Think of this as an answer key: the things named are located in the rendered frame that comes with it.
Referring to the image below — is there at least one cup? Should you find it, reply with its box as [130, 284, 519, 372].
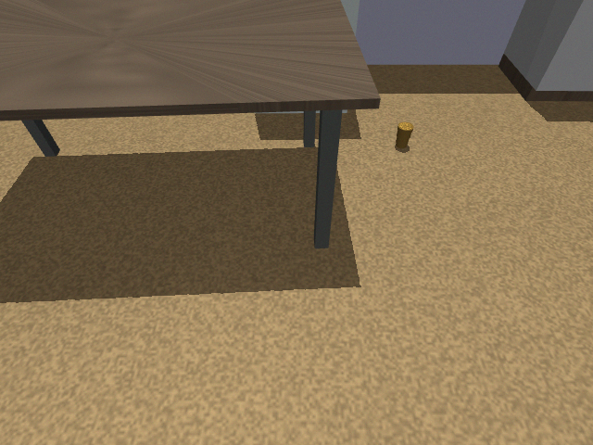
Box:
[396, 122, 414, 148]

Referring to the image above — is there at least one table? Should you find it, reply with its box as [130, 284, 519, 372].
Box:
[0, 0, 381, 248]

